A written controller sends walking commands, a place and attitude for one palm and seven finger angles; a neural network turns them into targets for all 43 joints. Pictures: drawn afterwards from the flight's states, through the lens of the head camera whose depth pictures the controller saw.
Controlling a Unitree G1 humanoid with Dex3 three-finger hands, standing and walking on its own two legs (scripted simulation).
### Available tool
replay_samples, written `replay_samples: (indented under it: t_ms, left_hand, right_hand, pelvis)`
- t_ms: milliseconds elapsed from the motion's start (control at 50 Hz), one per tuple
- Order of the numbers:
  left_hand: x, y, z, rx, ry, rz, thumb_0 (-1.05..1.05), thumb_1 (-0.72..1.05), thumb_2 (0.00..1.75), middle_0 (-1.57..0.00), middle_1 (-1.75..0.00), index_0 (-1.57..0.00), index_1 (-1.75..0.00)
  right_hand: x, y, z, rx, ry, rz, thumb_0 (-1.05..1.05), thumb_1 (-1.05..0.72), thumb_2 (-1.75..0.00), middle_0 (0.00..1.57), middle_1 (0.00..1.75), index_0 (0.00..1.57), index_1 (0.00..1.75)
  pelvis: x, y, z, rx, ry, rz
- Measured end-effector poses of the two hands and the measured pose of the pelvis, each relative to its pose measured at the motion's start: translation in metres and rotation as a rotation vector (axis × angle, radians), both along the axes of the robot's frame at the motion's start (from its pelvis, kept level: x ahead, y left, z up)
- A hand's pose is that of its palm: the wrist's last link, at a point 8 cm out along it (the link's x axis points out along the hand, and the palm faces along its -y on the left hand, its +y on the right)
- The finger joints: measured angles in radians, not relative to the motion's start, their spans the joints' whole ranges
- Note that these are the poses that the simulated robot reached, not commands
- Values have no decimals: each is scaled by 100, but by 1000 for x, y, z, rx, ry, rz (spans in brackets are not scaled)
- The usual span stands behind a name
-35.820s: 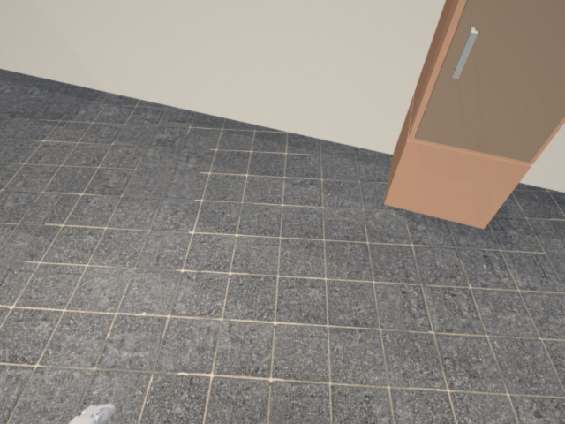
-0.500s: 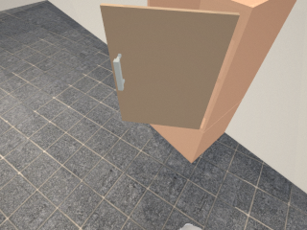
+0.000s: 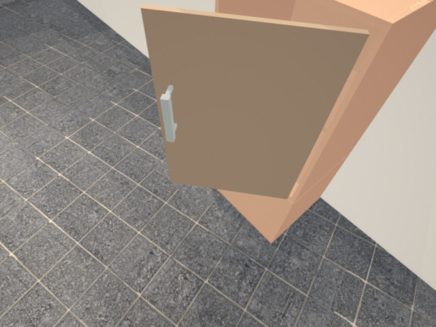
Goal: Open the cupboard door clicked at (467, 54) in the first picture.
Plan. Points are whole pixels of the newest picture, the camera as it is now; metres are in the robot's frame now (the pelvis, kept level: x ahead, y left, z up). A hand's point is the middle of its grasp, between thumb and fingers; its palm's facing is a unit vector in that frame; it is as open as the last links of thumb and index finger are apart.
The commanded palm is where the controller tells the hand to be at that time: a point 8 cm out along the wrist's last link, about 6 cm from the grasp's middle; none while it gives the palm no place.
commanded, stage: come to a stop and stand still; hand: left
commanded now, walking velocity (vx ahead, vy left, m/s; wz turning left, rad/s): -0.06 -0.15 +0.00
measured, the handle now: (170, 114) +0.58 +0.16 +0.02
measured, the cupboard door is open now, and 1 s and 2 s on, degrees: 41 41 41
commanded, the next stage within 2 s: look again from close up in 1.18 s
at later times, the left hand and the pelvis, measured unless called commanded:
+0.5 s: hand out of the picture +0.01 +0.15 -0.18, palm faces +0.05 -0.98 -0.20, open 7.3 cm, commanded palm none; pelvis -0.03 -0.03 -0.01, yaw +1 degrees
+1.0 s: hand out of the picture -0.09 +0.20 -0.17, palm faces +0.03 -0.98 -0.21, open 7.3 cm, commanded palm none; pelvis -0.07 +0.02 +0.01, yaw +1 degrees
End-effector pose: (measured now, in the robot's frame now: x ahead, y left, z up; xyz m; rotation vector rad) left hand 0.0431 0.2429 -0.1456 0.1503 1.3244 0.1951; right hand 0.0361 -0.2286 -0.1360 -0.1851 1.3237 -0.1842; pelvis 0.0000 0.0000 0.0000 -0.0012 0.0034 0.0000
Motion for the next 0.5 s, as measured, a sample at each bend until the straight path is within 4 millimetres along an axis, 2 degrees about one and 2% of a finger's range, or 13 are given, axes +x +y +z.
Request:
replay_samples:
  t_ms: [120, 180, 320, 400, 500]
  left_hand:
    - [-19, -4, 11, 24, 31, -3, 0, 92, 90, -20, -30, -20, -30]
    - [-29, -12, 11, 45, 23, -14, 0, 92, 90, -20, -30, -20, -30]
    - [-40, -30, 13, 59, -46, -26, 1, 91, 90, -20, -30, -20, -30]
    - [-43, -37, 5, 29, -96, -20, 1, 91, 90, -20, -30, -20, -30]
    - [-45, -41, 0, -15, -116, -31, 1, 91, 90, -20, -30, -20, -30]
  right_hand:
    - [19, -14, 0, 5, -59, 23, 1, -92, -90, 20, 30, 20, 30]
    - [19, -28, -6, 17, -81, 5, 1, -91, -90, 20, 30, 20, 30]
    - [19, -54, -2, -13, -150, 34, 1, -91, -90, 20, 30, 20, 30]
    - [18, -54, 2, -28, -173, 39, 1, -91, -90, 20, 30, 19, 30]
    - [8, -40, 14, -18, -204, 46, 1, -91, -90, 20, 30, 19, 30]
  pelvis:
    - [-9, -9, 3, -1, 21, -2]
    - [-13, -20, -2, 15, 22, -11]
    - [-20, -33, -6, 1, -9, 17]
    - [-24, -32, -10, -17, -32, 25]
    - [-34, -30, -6, -7, -54, 11]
